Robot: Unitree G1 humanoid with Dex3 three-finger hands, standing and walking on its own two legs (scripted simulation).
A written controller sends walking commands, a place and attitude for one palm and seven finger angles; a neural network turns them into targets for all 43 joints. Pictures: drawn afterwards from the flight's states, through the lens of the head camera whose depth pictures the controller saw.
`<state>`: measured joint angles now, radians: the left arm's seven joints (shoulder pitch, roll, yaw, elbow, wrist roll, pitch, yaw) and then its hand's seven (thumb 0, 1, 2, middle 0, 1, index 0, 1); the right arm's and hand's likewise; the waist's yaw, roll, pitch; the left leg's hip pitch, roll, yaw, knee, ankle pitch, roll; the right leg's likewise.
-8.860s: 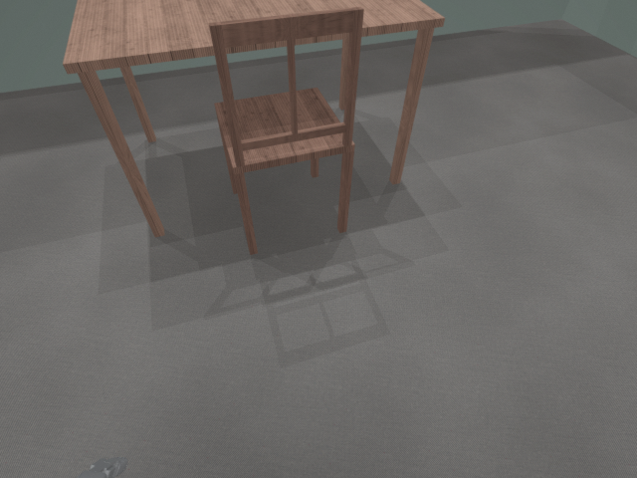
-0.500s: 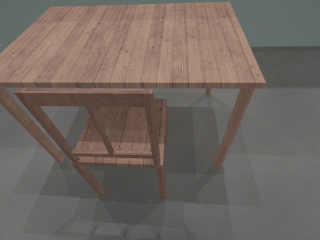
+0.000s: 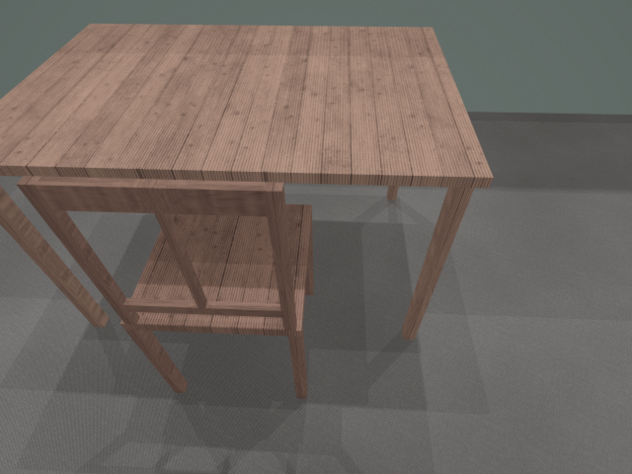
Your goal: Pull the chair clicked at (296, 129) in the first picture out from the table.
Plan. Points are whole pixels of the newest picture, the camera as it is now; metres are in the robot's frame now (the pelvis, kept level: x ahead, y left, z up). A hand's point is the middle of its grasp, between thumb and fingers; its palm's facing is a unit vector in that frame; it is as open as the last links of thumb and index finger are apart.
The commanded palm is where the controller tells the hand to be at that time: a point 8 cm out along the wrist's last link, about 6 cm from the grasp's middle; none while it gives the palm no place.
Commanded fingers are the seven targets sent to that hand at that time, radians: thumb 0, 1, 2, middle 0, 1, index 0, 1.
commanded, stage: look again from close up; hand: left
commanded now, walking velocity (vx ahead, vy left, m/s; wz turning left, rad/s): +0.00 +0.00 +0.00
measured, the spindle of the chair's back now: (184, 263) +0.48 +0.28 -0.10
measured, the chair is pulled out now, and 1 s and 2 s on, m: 0.00 0.00 0.00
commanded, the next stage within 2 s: raise the hand toward the chair's back in 1.80 s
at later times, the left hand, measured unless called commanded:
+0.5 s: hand out of the picture +0.02 +0.24 -0.18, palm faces +0.02 -0.98 -0.21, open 7.4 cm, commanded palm none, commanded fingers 0.00 0.90 0.90 -0.20 -0.30 -0.20 -0.30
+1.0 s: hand out of the picture +0.03 +0.23 -0.18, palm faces +0.01 -0.98 -0.19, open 7.4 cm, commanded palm none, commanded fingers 0.00 0.90 0.90 -0.20 -0.30 -0.20 -0.30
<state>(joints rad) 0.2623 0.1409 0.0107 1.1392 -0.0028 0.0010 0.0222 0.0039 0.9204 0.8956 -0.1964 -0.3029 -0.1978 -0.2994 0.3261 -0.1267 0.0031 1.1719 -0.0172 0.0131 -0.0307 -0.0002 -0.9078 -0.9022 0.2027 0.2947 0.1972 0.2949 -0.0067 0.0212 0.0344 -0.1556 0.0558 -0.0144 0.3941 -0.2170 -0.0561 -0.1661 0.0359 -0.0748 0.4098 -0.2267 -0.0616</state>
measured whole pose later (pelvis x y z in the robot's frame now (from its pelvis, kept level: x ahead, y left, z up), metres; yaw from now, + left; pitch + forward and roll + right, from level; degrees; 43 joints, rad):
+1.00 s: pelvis +0.02 +0.06 +0.00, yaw -1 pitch -1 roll +0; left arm 0.28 0.15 -0.01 1.11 0.01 -0.01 0.04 0.00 0.91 0.90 -0.20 -0.30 -0.20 -0.30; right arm 0.26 -0.15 0.02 1.14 -0.01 -0.03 -0.03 0.00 -0.91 -0.90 0.20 0.29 0.20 0.30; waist 0.00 -0.01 0.04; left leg -0.12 -0.04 0.06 0.44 -0.31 0.05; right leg -0.17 -0.06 -0.03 0.48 -0.29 0.03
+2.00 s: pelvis +0.01 +0.05 -0.01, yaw +0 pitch +0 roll +1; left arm 0.51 0.19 0.01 0.49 -0.10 0.06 0.11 0.05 0.96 0.89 -0.20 -0.30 -0.20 -0.30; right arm 0.37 -0.16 0.03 1.00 0.03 -0.17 -0.06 0.03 -0.94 -0.90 0.21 0.30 0.20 0.30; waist 0.01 -0.02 0.02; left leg -0.19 -0.03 0.05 0.49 -0.30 0.03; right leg -0.24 -0.05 -0.04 0.53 -0.29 0.01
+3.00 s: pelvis -0.03 +0.03 -0.10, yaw +1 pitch +16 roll -2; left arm 0.39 0.23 0.17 0.03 -0.27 -0.46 -0.27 0.00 -0.18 0.43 -0.09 -0.13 -0.09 -0.13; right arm 0.24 -0.25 -0.04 0.56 0.03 -0.21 -0.06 0.01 -0.90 -0.90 0.20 0.30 0.20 0.30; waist -0.02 0.02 -0.14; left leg -0.92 0.02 -0.01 1.18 -0.54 0.01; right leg -0.92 -0.02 -0.09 1.14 -0.50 -0.02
